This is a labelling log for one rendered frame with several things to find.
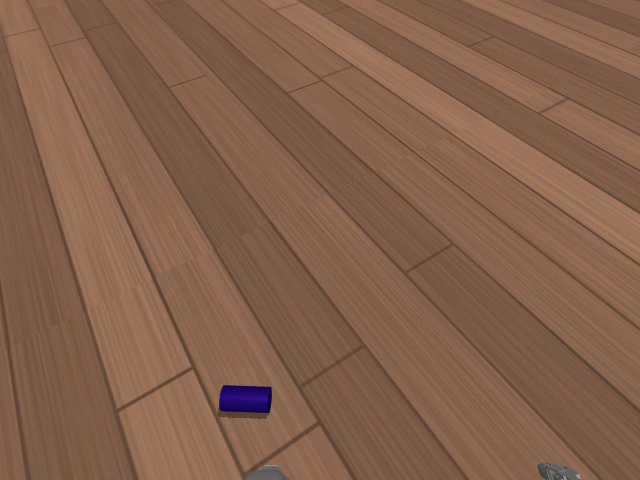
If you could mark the right robot hand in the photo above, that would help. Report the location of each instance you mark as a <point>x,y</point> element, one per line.
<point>554,472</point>

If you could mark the can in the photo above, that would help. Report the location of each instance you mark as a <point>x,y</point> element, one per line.
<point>254,399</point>

